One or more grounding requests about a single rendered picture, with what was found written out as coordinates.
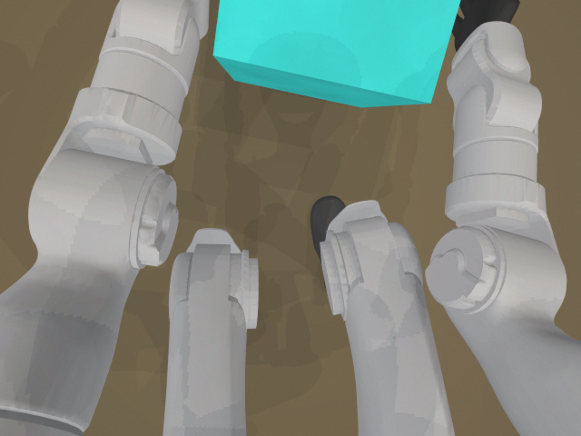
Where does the carton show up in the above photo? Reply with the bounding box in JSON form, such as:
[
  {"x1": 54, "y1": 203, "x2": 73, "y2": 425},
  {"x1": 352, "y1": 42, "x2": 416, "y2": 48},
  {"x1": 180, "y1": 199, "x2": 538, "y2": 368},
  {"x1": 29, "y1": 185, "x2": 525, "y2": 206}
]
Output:
[{"x1": 213, "y1": 0, "x2": 461, "y2": 107}]

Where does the right robot thigh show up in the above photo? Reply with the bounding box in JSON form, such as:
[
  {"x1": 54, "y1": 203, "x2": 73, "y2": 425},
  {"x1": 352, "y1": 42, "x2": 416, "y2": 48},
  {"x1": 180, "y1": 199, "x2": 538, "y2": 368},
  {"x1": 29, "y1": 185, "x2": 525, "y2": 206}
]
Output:
[{"x1": 320, "y1": 216, "x2": 455, "y2": 436}]

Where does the right robot hand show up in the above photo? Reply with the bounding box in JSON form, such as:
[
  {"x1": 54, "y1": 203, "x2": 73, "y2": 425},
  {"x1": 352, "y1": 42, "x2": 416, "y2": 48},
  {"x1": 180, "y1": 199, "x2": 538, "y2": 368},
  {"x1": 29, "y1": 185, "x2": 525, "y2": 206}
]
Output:
[{"x1": 452, "y1": 0, "x2": 520, "y2": 51}]

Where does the robot left forearm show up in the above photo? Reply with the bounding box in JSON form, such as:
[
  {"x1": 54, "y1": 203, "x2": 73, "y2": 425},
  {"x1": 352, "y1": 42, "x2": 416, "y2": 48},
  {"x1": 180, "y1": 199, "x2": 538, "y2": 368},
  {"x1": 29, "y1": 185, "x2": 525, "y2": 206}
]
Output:
[{"x1": 28, "y1": 0, "x2": 210, "y2": 241}]

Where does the left robot shin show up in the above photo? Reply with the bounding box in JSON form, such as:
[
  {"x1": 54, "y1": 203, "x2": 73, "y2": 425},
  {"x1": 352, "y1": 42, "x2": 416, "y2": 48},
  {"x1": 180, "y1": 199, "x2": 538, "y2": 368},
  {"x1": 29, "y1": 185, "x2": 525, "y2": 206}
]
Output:
[{"x1": 169, "y1": 228, "x2": 241, "y2": 320}]

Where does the robot left upper arm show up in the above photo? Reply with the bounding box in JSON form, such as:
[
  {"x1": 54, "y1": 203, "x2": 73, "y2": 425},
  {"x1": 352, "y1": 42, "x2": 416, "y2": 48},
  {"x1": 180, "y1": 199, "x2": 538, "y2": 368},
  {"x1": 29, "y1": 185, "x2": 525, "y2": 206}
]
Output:
[{"x1": 0, "y1": 148, "x2": 179, "y2": 436}]

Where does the robot right forearm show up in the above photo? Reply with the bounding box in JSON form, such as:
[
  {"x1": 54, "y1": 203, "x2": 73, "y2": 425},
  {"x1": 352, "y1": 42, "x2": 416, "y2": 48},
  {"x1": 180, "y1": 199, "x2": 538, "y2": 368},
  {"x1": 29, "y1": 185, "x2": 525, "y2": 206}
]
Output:
[{"x1": 445, "y1": 21, "x2": 561, "y2": 259}]

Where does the robot right upper arm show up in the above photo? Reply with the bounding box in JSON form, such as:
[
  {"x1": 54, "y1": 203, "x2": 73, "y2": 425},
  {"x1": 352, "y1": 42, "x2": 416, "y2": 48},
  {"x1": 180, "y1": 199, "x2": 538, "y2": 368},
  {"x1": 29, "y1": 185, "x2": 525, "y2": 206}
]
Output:
[{"x1": 425, "y1": 223, "x2": 581, "y2": 436}]

